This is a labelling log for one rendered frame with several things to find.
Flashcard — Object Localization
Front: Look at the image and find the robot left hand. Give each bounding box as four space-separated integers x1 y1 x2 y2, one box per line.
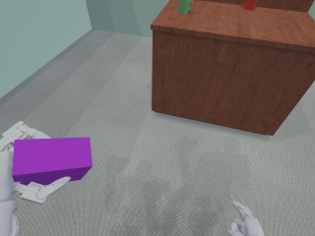
0 121 71 205

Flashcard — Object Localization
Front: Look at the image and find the robot left forearm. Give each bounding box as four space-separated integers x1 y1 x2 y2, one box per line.
0 201 21 236

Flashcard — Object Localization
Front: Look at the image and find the sponge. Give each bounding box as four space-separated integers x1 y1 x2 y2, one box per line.
12 137 93 186

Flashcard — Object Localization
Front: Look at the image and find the table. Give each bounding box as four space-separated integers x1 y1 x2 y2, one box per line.
151 0 315 136

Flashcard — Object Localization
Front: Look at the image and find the robot right hand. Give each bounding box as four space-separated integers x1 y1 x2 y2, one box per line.
227 201 265 236

